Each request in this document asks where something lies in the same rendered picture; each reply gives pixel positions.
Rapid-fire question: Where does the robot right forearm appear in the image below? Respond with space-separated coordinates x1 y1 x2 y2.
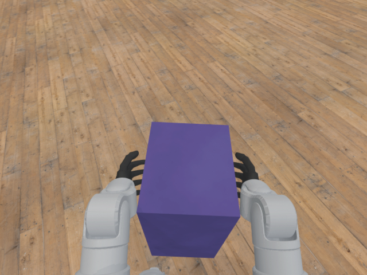
240 179 308 275

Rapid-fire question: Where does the robot left forearm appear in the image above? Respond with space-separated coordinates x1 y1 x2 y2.
75 178 137 275

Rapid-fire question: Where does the carton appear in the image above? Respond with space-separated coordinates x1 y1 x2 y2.
136 122 240 258

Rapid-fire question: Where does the right robot hand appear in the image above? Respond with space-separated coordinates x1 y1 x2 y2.
233 152 259 198

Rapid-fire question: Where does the left robot hand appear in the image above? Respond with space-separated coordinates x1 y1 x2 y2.
116 151 145 195

